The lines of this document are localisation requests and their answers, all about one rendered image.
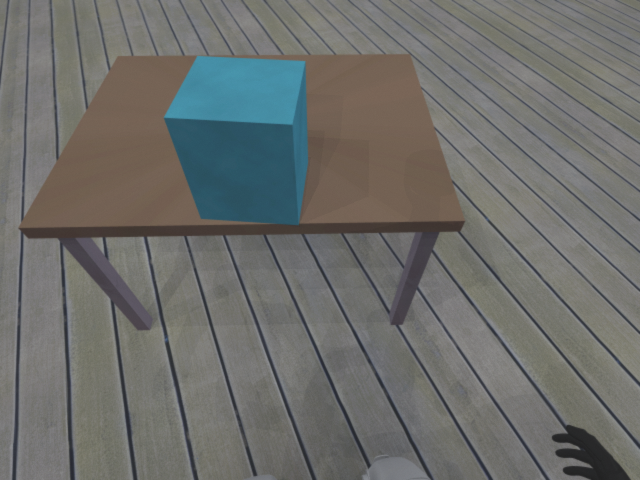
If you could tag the carton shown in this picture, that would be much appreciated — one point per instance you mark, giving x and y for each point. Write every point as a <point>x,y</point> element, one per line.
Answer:
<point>239,127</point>

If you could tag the table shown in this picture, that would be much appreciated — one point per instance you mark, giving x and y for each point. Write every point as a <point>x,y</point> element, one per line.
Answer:
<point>375,165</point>

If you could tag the robot right hand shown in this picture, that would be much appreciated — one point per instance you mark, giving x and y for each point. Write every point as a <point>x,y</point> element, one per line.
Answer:
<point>604,467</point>

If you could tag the robot right thigh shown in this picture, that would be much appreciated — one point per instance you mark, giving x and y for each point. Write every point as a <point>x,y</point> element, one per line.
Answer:
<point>394,468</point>

